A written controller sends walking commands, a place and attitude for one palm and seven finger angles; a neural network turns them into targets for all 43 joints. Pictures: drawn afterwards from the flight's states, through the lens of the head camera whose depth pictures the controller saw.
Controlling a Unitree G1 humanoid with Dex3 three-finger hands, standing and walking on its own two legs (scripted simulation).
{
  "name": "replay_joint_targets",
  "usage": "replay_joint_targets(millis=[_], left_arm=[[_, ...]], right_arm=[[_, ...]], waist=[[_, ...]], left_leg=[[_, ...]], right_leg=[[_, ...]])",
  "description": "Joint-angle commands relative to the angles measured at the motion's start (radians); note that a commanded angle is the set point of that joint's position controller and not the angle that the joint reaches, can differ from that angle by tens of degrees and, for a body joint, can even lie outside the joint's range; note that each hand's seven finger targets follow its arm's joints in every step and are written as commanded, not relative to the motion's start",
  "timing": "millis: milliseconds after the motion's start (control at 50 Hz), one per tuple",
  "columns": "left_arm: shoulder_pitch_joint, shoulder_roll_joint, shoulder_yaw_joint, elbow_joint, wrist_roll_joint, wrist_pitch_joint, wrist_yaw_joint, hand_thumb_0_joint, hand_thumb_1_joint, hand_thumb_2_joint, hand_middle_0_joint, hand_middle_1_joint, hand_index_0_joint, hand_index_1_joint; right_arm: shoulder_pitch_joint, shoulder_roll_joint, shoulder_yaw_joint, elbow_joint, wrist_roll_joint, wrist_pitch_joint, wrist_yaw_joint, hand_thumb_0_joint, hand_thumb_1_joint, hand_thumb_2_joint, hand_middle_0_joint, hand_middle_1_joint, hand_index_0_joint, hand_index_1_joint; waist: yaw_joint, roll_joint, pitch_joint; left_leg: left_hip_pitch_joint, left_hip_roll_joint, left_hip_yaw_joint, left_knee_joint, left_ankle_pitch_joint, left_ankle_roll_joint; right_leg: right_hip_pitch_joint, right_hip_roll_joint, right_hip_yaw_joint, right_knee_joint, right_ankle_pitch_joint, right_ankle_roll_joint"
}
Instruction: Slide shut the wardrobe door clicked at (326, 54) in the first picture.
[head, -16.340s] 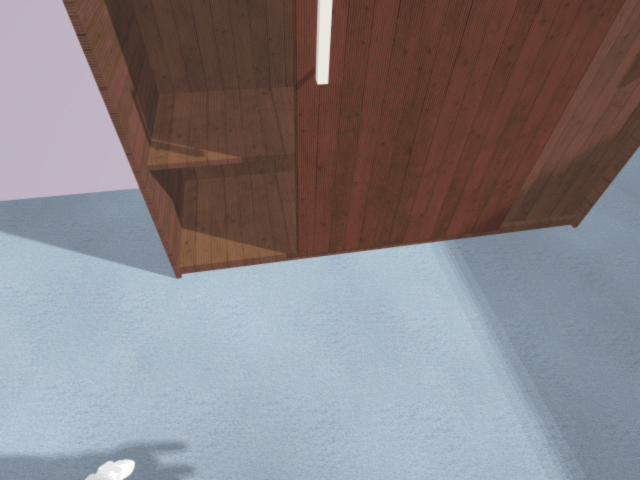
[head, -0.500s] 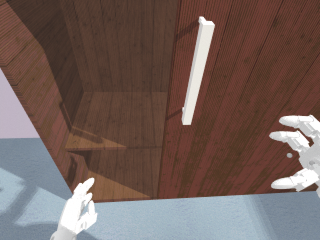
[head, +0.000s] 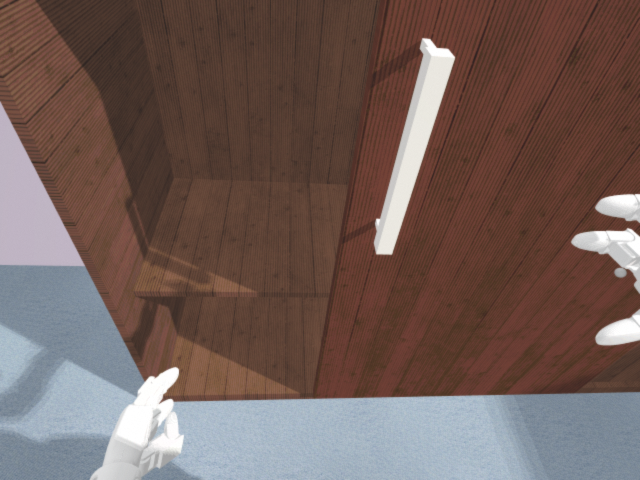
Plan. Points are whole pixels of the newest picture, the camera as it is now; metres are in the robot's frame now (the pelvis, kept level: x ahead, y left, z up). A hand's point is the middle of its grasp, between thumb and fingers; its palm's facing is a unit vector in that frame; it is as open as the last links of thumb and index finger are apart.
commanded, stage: raise the hand with hooked fingers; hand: right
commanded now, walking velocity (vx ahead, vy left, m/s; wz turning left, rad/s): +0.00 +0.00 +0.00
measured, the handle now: (402, 161) +0.50 -0.10 +0.18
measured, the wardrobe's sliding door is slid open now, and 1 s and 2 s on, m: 0.45 0.45 0.45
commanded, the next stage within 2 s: move the hooked fingers beside the handle in 0.28 s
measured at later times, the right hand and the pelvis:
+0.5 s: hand (625, 269) +0.28 -0.28 +0.21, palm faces +0.04 +0.99 -0.11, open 14.0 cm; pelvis +0.00 +0.00 +0.00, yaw -1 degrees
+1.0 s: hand (564, 232) +0.34 -0.25 +0.21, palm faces +0.01 +1.00 -0.07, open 14.0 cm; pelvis +0.01 +0.00 +0.00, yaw +0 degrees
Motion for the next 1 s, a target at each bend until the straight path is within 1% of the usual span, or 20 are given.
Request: replay_joint_targets(millis=[0, 120, 240, 320, 400, 440, 520, 540, 580, 620, 680, 740, 760, 780, 840, 860, 900, 940, 960, 980], left_arm=[[-0.15, 0.096, 0.039, -0.189, 0.0, -0.069, 0.008, 0.0, 0.9, 0.9, -0.2, -0.3, -0.2, -0.3], [-0.141, 0.096, 0.036, -0.173, -0.002, -0.067, 0.015, 0.0, 0.9, 0.9, -0.2, -0.3, -0.2, -0.3], [-0.144, 0.097, 0.036, -0.174, -0.002, -0.061, 0.016, 0.0, 0.9, 0.9, -0.2, -0.3, -0.2, -0.3], [-0.145, 0.095, 0.035, -0.175, -0.002, -0.064, 0.014, 0.0, 0.9, 0.9, -0.2, -0.3, -0.2, -0.3], [-0.143, 0.096, 0.034, -0.161, -0.003, -0.061, 0.013, 0.0, 0.9, 0.9, -0.2, -0.3, -0.2, -0.3], [-0.143, 0.096, 0.033, -0.149, -0.005, -0.057, 0.015, 0.0, 0.9, 0.9, -0.2, -0.3, -0.2, -0.3], [-0.146, 0.095, 0.03, -0.159, -0.005, -0.06, 0.021, 0.0, 0.9, 0.9, -0.2, -0.3, -0.2, -0.3], [-0.147, 0.091, 0.029, -0.151, -0.003, -0.057, 0.021, 0.0, 0.9, 0.9, -0.2, -0.3, -0.2, -0.3], [-0.145, 0.095, 0.03, -0.151, 0.0, -0.058, 0.022, 0.0, 0.9, 0.9, -0.2, -0.3, -0.2, -0.3], [-0.147, 0.091, 0.029, -0.154, -0.001, -0.054, 0.022, 0.0, 0.9, 0.9, -0.2, -0.3, -0.2, -0.3], [-0.14, 0.096, 0.031, -0.147, 0.001, -0.048, 0.017, 0.0, 0.9, 0.9, -0.2, -0.3, -0.2, -0.3], [-0.142, 0.089, 0.032, -0.164, 0.002, -0.044, 0.008, 0.0, 0.9, 0.9, -0.2, -0.3, -0.2, -0.3], [-0.142, 0.09, 0.034, -0.169, 0.003, -0.043, 0.006, 0.0, 0.9, 0.9, -0.2, -0.3, -0.2, -0.3], [-0.144, 0.086, 0.031, -0.174, 0.002, -0.041, 0.002, 0.0, 0.9, 0.9, -0.2, -0.3, -0.2, -0.3], [-0.13, 0.096, 0.04, -0.159, 0.003, -0.026, 0.0, 0.0, 0.9, 0.9, -0.2, -0.3, -0.2, -0.3], [-0.136, 0.099, 0.041, -0.164, 0.001, -0.024, 0.0, 0.0, 0.9, 0.9, -0.2, -0.3, -0.2, -0.3], [-0.138, 0.094, 0.041, -0.168, -0.002, -0.02, 0.001, 0.0, 0.9, 0.9, -0.2, -0.3, -0.2, -0.3], [-0.133, 0.09, 0.041, -0.161, -0.001, -0.017, 0.004, 0.0, 0.9, 0.9, -0.2, -0.3, -0.2, -0.3], [-0.13, 0.095, 0.044, -0.16, -0.002, -0.017, 0.007, 0.0, 0.9, 0.9, -0.2, -0.3, -0.2, -0.3], [-0.135, 0.09, 0.042, -0.162, -0.001, -0.018, 0.008, 0.0, 0.9, 0.9, -0.2, -0.3, -0.2, -0.3]], right_arm=[[-0.279, -0.344, -0.156, -0.277, 0.031, -0.089, -0.024, 0.0, 0.5, -0.3, 0.3, 1.2, 0.3, 1.2], [-0.291, -0.297, -0.109, -0.234, 0.021, -0.076, -0.034, 0.0, 0.5, -0.3, 0.3, 1.2, 0.3, 1.2], [-0.261, -0.304, -0.116, -0.226, 0.028, -0.067, -0.02, 0.0, 0.5, -0.3, 0.3, 1.2, 0.3, 1.2], [-0.294, -0.303, -0.114, -0.251, 0.027, -0.076, -0.014, 0.0, 0.5, -0.3, 0.3, 1.2, 0.3, 1.2], [-0.297, -0.273, -0.088, -0.19, 0.031, -0.071, -0.013, 0.0, 0.5, -0.3, 0.3, 1.2, 0.3, 1.2], [-0.358, -0.267, -0.061, -0.165, 0.022, -0.072, -0.018, 0.0, 0.5, -0.3, 0.3, 1.2, 0.3, 1.2], [-0.461, -0.247, -0.007, -0.182, -0.003, -0.083, -0.036, 0.0, 0.5, -0.3, 0.3, 1.2, 0.3, 1.2], [-0.48, -0.24, 0.001, -0.179, -0.004, -0.092, -0.045, 0.0, 0.5, -0.3, 0.3, 1.2, 0.3, 1.2], [-0.483, -0.251, -0.017, -0.148, -0.006, -0.099, -0.053, 0.0, 0.5, -0.3, 0.3, 1.2, 0.3, 1.2], [-0.51, -0.24, -0.001, -0.139, -0.016, -0.104, -0.059, 0.0, 0.5, -0.3, 0.3, 1.2, 0.3, 1.2], [-0.515, -0.254, -0.019, -0.072, -0.021, -0.098, -0.077, 0.0, 0.5, -0.3, 0.3, 1.2, 0.3, 1.2], [-0.498, -0.236, -0.006, -0.117, -0.029, -0.101, -0.089, 0.0, 0.5, -0.3, 0.3, 1.2, 0.3, 1.2], [-0.487, -0.249, -0.029, -0.14, -0.028, -0.101, -0.095, 0.0, 0.5, -0.3, 0.3, 1.2, 0.3, 1.2], [-0.477, -0.212, -0.001, -0.14, -0.025, -0.097, -0.094, 0.0, 0.5, -0.3, 0.3, 1.2, 0.3, 1.2], [-0.449, -0.235, -0.035, -0.073, -0.022, -0.084, -0.102, 0.0, 0.5, -0.3, 0.3, 1.2, 0.3, 1.2], [-0.452, -0.25, -0.049, -0.081, -0.024, -0.079, -0.105, 0.0, 0.5, -0.3, 0.3, 1.2, 0.3, 1.2], [-0.497, -0.217, -0.006, -0.102, -0.032, -0.075, -0.108, 0.0, 0.5, -0.3, 0.3, 1.2, 0.3, 1.2], [-0.544, -0.188, 0.031, -0.113, -0.034, -0.083, -0.117, 0.0, 0.5, -0.3, 0.3, 1.2, 0.3, 1.2], [-0.563, -0.203, 0.02, -0.126, -0.036, -0.088, -0.123, 0.0, 0.5, -0.3, 0.3, 1.2, 0.3, 1.2], [-0.582, -0.176, 0.047, -0.136, -0.038, -0.091, -0.125, 0.0, 0.5, -0.3, 0.3, 1.2, 0.3, 1.2]], waist=[[-0.02, -0.022, -0.221], [-0.003, -0.042, -0.143], [-0.007, 0.014, -0.182], [-0.004, -0.015, -0.199], [0.004, 0.027, -0.155], [0.012, -0.002, -0.125], [0.02, -0.044, -0.171], [0.024, -0.025, -0.16], [0.018, 0.015, -0.183], [0.016, -0.03, -0.201], [0.01, -0.005, -0.182], [0.001, -0.005, -0.234], [-0.007, -0.02, -0.254], [-0.002, -0.01, -0.252], [-0.004, 0.069, -0.222], [-0.008, 0.035, -0.217], [0.006, -0.001, -0.222], [0.02, 0.022, -0.208], [0.021, 0.013, -0.231], [0.024, -0.003, -0.237]], left_leg=[[-0.003, -0.008, -0.034, -0.068, 0.277, 0.0], [-0.039, -0.01, -0.028, -0.082, 0.242, 0.0], [-0.011, -0.006, -0.039, -0.084, 0.267, -0.003], [-0.019, -0.014, -0.019, -0.073, 0.289, -0.002], [-0.045, -0.012, -0.022, -0.08, 0.278, -0.005], [-0.06, -0.008, -0.034, -0.093, 0.236, -0.003], [-0.065, -0.012, -0.023, -0.087, 0.192, 0.001], [-0.064, -0.01, -0.028, -0.095, 0.186, 0.003], [-0.05, -0.01, -0.027, -0.092, 0.197, 0.001], [-0.044, -0.01, -0.023, -0.081, 0.212, 0.003], [-0.038, -0.007, -0.026, -0.084, 0.223, 0.005], [0.0, -0.004, -0.023, -0.067, 0.292, 0.008], [0.011, -0.004, -0.021, -0.06, 0.318, 0.009], [0.004, -0.004, -0.019, -0.056, 0.324, 0.008], [0.008, -0.004, -0.019, -0.059, 0.346, 0.001], [0.002, -0.003, -0.022, -0.057, 0.35, 0.001], [-0.014, -0.003, -0.022, -0.054, 0.343, 0.001], [-0.025, -0.003, -0.024, -0.062, 0.326, 0.001], [-0.021, -0.005, -0.024, -0.06, 0.328, 0.0], [-0.03, -0.006, -0.025, -0.058, 0.321, 0.0]], right_leg=[[0.148, 0.025, 0.046, -0.042, 0.208, -0.033], [0.136, 0.021, 0.047, -0.058, 0.175, -0.029], [0.14, 0.02, 0.045, -0.044, 0.189, -0.032], [0.164, 0.024, 0.05, -0.051, 0.214, -0.032], [0.142, 0.023, 0.05, -0.049, 0.192, -0.032], [0.131, 0.023, 0.048, -0.049, 0.158, -0.029], [0.164, 0.024, 0.062, -0.065, 0.135, -0.028], [0.159, 0.022, 0.062, -0.059, 0.131, -0.028], [0.158, 0.024, 0.064, -0.062, 0.135, -0.032], [0.17, 0.025, 0.062, -0.066, 0.152, -0.029], [0.143, 0.022, 0.06, -0.065, 0.155, -0.029], [0.161, 0.023, 0.054, -0.054, 0.226, -0.029], [0.166, 0.023, 0.053, -0.053, 0.248, -0.028], [0.17, 0.022, 0.052, -0.054, 0.253, -0.028], [0.139, 0.019, 0.044, -0.049, 0.258, -0.032], [0.134, 0.021, 0.04, -0.049, 0.257, -0.031], [0.152, 0.021, 0.034, -0.047, 0.257, -0.03], [0.158, 0.019, 0.038, -0.044, 0.246, -0.033], [0.17, 0.02, 0.038, -0.044, 0.246, -0.033], [0.186, 0.021, 0.039, -0.044, 0.241, -0.033]])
